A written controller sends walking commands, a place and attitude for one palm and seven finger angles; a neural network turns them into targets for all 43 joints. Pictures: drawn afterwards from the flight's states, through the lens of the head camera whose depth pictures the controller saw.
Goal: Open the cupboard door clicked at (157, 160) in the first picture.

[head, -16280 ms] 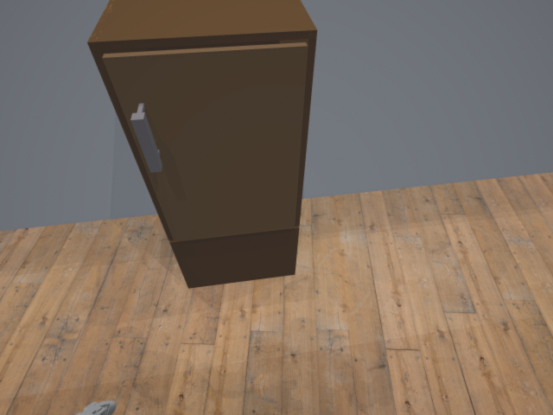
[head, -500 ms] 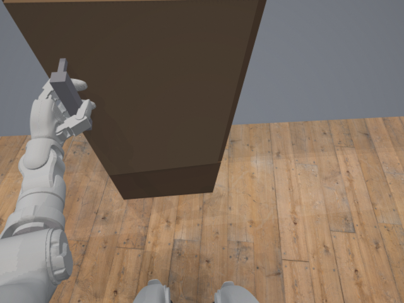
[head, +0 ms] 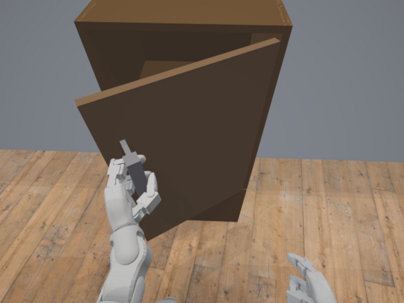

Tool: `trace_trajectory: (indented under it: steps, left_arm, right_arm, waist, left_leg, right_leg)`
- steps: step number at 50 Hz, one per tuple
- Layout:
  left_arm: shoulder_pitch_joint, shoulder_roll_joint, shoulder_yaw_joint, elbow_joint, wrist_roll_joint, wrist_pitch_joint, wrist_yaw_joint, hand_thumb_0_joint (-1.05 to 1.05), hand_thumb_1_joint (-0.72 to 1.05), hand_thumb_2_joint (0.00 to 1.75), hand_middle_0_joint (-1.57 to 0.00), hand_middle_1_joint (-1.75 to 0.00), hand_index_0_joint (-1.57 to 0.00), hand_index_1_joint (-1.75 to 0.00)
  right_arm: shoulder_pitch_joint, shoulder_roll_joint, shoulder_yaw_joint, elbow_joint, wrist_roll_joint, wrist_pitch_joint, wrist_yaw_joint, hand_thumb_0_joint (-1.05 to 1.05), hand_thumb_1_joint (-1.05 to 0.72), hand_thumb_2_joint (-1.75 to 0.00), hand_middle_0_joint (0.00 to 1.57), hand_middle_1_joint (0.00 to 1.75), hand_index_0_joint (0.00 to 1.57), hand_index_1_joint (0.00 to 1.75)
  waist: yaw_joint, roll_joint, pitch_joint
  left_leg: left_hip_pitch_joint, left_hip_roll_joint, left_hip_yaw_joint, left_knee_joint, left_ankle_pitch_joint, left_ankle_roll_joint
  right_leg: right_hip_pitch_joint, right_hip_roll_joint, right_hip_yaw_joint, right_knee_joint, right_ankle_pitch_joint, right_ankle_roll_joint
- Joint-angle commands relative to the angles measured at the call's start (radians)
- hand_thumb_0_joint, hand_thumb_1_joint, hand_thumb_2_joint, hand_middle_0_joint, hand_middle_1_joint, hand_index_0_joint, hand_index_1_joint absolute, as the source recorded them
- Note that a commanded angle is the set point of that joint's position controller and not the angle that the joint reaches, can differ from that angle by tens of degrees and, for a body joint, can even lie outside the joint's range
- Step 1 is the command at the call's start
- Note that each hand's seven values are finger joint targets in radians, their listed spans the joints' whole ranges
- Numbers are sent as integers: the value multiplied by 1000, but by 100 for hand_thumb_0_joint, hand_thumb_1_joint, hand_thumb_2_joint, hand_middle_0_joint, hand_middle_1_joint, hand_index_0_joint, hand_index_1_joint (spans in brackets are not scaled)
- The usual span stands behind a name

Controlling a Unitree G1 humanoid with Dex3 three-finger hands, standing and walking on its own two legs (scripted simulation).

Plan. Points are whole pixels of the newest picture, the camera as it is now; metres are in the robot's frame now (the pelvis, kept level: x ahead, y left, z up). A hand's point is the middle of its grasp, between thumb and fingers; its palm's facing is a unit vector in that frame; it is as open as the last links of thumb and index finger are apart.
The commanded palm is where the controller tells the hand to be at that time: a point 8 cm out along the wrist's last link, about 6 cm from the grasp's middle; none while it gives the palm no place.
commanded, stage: pull the door open along its arc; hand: left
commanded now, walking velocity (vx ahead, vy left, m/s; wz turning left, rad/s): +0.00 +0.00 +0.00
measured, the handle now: (135, 172) +0.35 +0.16 +0.06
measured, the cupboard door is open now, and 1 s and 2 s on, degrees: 32 47 48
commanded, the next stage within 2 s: open thumb and fingers to let go in 0.20 s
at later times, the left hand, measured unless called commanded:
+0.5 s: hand (186, 220) +0.26 +0.05 +0.06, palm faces +0.43 -0.90 -0.01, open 6.8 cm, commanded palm +0.21 +0.10 +0.06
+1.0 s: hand (186, 221) +0.26 +0.05 +0.06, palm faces +0.38 -0.92 +0.01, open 14.3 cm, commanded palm +0.21 +0.10 +0.06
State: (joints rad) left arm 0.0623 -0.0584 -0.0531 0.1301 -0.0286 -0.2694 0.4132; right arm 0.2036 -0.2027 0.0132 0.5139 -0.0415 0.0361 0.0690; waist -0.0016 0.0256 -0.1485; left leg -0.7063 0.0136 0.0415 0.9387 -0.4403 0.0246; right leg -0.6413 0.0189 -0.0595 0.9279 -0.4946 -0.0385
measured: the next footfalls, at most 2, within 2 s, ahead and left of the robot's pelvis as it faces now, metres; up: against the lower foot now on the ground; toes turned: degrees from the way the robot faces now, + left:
none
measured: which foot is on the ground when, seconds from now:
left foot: down 0.00-1.00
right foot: down 0.00-1.00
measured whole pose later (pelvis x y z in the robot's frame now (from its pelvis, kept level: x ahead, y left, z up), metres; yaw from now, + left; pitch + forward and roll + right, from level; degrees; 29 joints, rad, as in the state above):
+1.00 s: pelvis -0.01 -0.04 +0.00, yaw +2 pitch +9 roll +1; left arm 0.24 -0.09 -0.21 0.05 0.06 -0.27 0.50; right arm 0.21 -0.20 0.01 0.55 -0.06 0.02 0.00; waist -0.01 0.03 -0.14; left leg -0.66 0.00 -0.04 0.90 -0.41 -0.03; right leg -0.60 0.03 -0.10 0.94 -0.50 -0.10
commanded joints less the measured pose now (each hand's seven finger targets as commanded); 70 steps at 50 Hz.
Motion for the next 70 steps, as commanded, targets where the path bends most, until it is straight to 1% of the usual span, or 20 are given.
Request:
trace_trajectory:
  steps: [1, 5, 9, 14, 15, 17, 21, 25, 35, 37, 47, 51, 55, 61, 62, 63, 64, 66, 68, 70]
  left_arm:
    - [-10, 38, -29, -294, 113, -12, 120, 0, 90, 90, -40, -135, -40, -135]
    - [91, -50, -149, -375, 139, 19, 118, 0, 90, 90, -40, -135, -40, -135]
    - [267, -75, -188, -425, 122, 24, 95, 0, 90, 90, -40, -135, -40, -135]
    - [120, -125, -228, -383, 118, 18, 116, 0, 90, 90, -40, -135, -40, -135]
    - [22, -91, -193, -363, 120, 12, 134, 0, 90, 90, -40, -135, -40, -135]
    - [22, -73, -166, -339, 124, 1, 144, 0, 76, 84, -39, -134, -39, -134]
    - [23, -31, -130, -330, 107, -20, 127, 0, 48, 72, -37, -130, -37, -130]
    - [2, -23, -131, -315, 104, -32, 100, 0, 20, 60, -35, -127, -35, -127]
    - [33, 0, -88, -290, 60, -76, 62, 0, -50, 30, -30, -120, -30, -120]
    - [43, 2, -77, -283, 59, -78, 63, 0, -50, 30, -30, -120, -30, -120]
    - [48, -47, -136, -282, 97, -61, 100, 0, -50, 30, -22, -70, -22, -70]
    - [30, -31, -126, -279, 118, -49, 118, 0, -50, 30, -18, -50, -18, -50]
    - [-17, -76, -163, -290, 113, -37, 131, 0, -50, 30, -15, -30, -15, -30]
    - [-67, -105, -189, -271, 123, -11, 159, 0, -50, 30, -15, -30, -15, -30]
    - [-58, 7, -382, -273, 216, -55, -50, 0, -50, 30, -15, -30, -15, -30]
    - [-106, 69, -308, -336, 177, -99, -164, 0, -50, 30, -15, -30, -15, -30]
    - [-92, 111, -289, -351, 163, -123, -236, 0, -50, 30, -15, -30, -15, -30]
    - [-84, 109, -306, -374, 107, -139, -360, 0, -50, 30, -15, -30, -15, -30]
    - [-36, 67, -294, -365, 15, -120, -431, 0, -50, 30, -15, -30, -15, -30]
    - [2, 32, -261, -366, -68, -82, -431, 0, -50, 30, -15, -30, -15, -30]
  right_arm:
    - [-17, -103, -47, -149, -10, -18, -26, 0, -90, -90, 20, 30, 20, 30]
    - [-57, -77, -33, -174, -12, -13, -42, 0, -90, -90, 20, 30, 20, 30]
    - [-84, -62, -20, -193, -12, -26, -48, 0, -90, -90, 20, 30, 20, 30]
    - [-112, -57, -9, -165, -18, -57, -54, 0, -90, -90, 20, 30, 20, 30]
    - [-110, -60, -8, -149, -23, -62, -60, 0, -90, -90, 20, 30, 20, 30]
    - [-117, -55, -12, -138, -27, -69, -68, 0, -90, -90, 20, 30, 20, 30]
    - [-102, -52, -22, -127, -24, -77, -78, 0, -90, -90, 20, 30, 20, 30]
    - [-88, -59, -27, -113, -21, -71, -84, 0, -90, -90, 20, 30, 20, 30]
    - [-87, -66, -32, -108, -15, -68, -86, 0, -90, -90, 20, 30, 20, 30]
    - [-90, -67, -36, -110, -15, -69, -87, 0, -90, -90, 20, 30, 20, 30]
    - [-92, -65, -32, -131, -15, -71, -81, 0, -90, -90, 20, 30, 20, 30]
    - [-84, -63, -32, -135, -20, -73, -85, 0, -90, -90, 20, 30, 20, 30]
    - [-99, -61, -25, -140, -18, -71, -84, 0, -90, -90, 20, 30, 20, 30]
    - [-109, -63, -21, -139, -18, -71, -81, 0, -90, -90, 20, 30, 20, 30]
    - [-60, -112, -17, -120, -8, -72, -68, 0, -90, -90, 20, 30, 20, 30]
    - [-40, -100, -29, -141, -2, -73, -70, 0, -90, -90, 20, 30, 20, 30]
    - [-41, -103, -30, -150, 2, -73, -77, 0, -90, -90, 20, 30, 20, 30]
    - [-34, -105, -28, -172, 17, -84, -81, 0, -90, -90, 20, 30, 20, 30]
    - [-38, -99, -21, -201, 37, -98, -87, 0, -90, -90, 20, 30, 20, 30]
    - [-54, -103, -15, -224, 54, -115, -93, 0, -90, -90, 20, 30, 20, 30]
  waist:
    - [5, -61, -218]
    - [-1, -50, -177]
    - [12, -85, -148]
    - [-24, -82, -76]
    - [-35, -93, -70]
    - [-20, -98, -84]
    - [-10, -145, -148]
    - [-17, -149, -158]
    - [-11, -158, -152]
    - [-7, -168, -149]
    - [-10, -121, -140]
    - [-9, -157, -143]
    - [-17, -103, -133]
    - [-14, -88, -135]
    - [-97, -115, -72]
    - [-70, -81, -143]
    - [-48, -53, -193]
    - [-56, -29, -216]
    - [-48, -47, -178]
    - [-33, -70, -135]
  left_leg:
    - [201, -11, -54, -110, 317, -8]
    - [218, -15, -52, -123, 281, -9]
    - [203, -22, -51, -122, 256, -8]
    - [157, -32, -70, -77, 180, -10]
    - [137, -34, -74, -63, 158, -11]
    - [120, -40, -74, -51, 138, -14]
    - [92, -46, -77, -46, 153, -15]
    - [81, -44, -77, -52, 166, -14]
    - [57, -42, -85, -61, 152, -14]
    - [58, -42, -85, -61, 153, -13]
    - [97, -42, -76, -68, 161, -7]
    - [95, -41, -77, -67, 160, -6]
    - [126, -40, -71, -70, 150, -5]
    - [141, -36, -83, -83, 144, -3]
    - [147, -38, -75, -66, 162, 14]
    - [150, -37, -77, -55, 187, 19]
    - [161, -38, -75, -52, 206, 21]
    - [188, -37, -77, -56, 209, 21]
    - [193, -34, -81, -77, 169, 16]
    - [187, -30, -92, -110, 99, 7]
  right_leg:
    - [132, 4, 16, -126, 403, 8]
    - [149, -5, 18, -158, 391, 6]
    - [190, -18, 33, -182, 434, 16]
    - [114, -46, 81, -215, 381, 37]
    - [87, -53, 95, -218, 344, 41]
    - [99, -70, 138, -247, 291, 45]
    - [188, -103, 210, -271, 377, 64]
    - [218, -119, 221, -260, 464, 76]
    - [235, -123, 226, -251, 489, 85]
    - [233, -120, 223, -252, 474, 83]
    - [163, -90, 155, -223, 403, 59]
    - [157, -82, 143, -220, 380, 55]
    - [107, -63, 105, -210, 309, 42]
    - [64, -28, 46, -176, 215, 16]
    - [1, -31, 74, -154, 296, 24]
    - [35, -36, 72, -133, 341, 17]
    - [68, -36, 79, -117, 373, 11]
    - [78, -34, 77, -117, 369, 8]
    - [72, -22, 63, -143, 300, 9]
    - [56, -8, 35, -169, 178, 9]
